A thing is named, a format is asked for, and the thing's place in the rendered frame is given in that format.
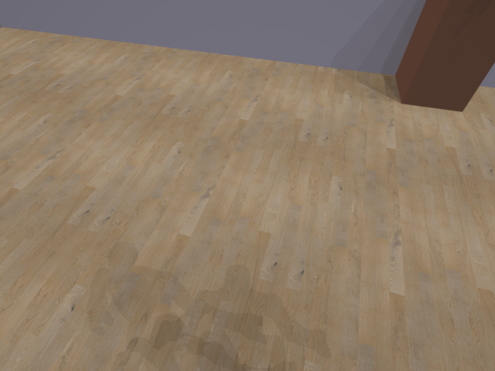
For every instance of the cabinet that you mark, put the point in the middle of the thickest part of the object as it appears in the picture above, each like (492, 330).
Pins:
(449, 54)

